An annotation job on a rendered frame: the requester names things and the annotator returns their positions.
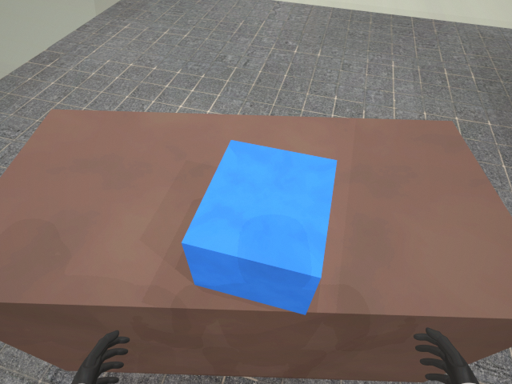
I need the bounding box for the carton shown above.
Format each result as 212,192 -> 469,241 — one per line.
182,140 -> 337,315

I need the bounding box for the pedestal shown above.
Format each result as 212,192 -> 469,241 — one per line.
0,109 -> 512,382

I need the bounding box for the right robot hand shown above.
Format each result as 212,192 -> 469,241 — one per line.
414,327 -> 479,384

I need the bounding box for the left robot hand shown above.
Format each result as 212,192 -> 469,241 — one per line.
71,330 -> 130,384

